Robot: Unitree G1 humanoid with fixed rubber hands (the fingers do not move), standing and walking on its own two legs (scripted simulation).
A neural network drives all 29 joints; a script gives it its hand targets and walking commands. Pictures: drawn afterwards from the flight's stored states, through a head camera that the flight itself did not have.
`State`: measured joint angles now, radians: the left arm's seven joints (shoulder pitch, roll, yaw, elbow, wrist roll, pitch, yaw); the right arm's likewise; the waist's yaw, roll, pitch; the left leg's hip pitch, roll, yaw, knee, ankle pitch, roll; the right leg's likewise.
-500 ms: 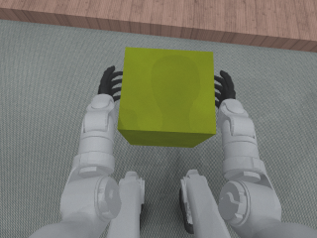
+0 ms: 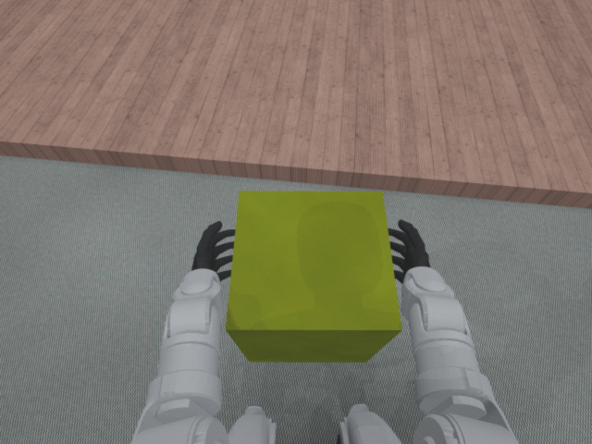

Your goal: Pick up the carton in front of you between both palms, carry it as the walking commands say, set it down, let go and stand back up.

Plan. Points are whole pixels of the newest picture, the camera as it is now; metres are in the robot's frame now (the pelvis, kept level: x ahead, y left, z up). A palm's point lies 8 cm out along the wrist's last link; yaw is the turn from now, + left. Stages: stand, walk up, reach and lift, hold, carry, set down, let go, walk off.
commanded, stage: reach and lift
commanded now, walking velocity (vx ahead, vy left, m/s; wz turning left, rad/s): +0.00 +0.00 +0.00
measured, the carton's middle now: (309, 285) +0.37 +0.00 -0.09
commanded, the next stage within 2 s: hold in 1.34 s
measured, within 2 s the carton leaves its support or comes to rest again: neither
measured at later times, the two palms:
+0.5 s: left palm (180, 271) +0.31 +0.15 +0.09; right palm (445, 261) +0.32 -0.15 +0.09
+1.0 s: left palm (177, 261) +0.32 +0.15 +0.10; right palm (445, 253) +0.32 -0.15 +0.10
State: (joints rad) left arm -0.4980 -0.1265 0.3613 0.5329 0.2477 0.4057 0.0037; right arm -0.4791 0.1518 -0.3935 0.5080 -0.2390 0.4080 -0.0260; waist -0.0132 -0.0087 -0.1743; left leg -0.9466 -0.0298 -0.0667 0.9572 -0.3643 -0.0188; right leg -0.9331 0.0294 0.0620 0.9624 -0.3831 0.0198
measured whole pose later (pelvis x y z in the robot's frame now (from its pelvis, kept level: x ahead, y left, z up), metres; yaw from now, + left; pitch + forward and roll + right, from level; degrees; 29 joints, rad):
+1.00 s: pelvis +0.03 +0.00 +0.07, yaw +0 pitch -5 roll +0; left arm -0.30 -0.16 0.26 0.32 0.30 0.65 -0.02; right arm -0.30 0.16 -0.27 0.33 -0.30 0.64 0.02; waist 0.00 -0.01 0.03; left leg -0.12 -0.01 -0.06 0.40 -0.20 -0.01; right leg -0.11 0.01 0.07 0.41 -0.21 0.01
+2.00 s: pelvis +0.02 +0.00 +0.07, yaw +0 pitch -8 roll +0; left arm -0.29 -0.16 0.24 0.23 0.28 0.76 -0.02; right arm -0.30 0.16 -0.25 0.24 -0.28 0.76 0.02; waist 0.00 0.00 0.04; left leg -0.06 -0.01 -0.07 0.38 -0.18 -0.01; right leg -0.05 0.01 0.07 0.39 -0.20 0.01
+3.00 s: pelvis +0.20 +0.00 +0.06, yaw -2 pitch +6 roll +1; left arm -0.11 -0.13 0.13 -0.34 0.09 1.21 0.08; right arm -0.14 0.13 -0.07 -0.29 -0.11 1.20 -0.09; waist 0.00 0.00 -0.16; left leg -0.29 0.03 0.21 0.45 -0.26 0.05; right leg -0.42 -0.06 -0.08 0.99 -0.46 -0.02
